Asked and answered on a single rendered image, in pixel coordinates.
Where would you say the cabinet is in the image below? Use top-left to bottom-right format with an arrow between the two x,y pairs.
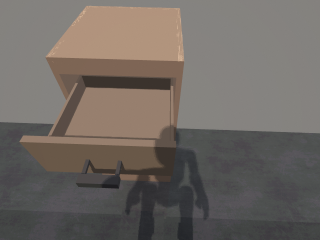
45,6 -> 184,182

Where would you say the handle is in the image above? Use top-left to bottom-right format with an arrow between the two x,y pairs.
75,159 -> 122,189

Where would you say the drawer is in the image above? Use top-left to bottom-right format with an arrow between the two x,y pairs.
19,74 -> 177,176

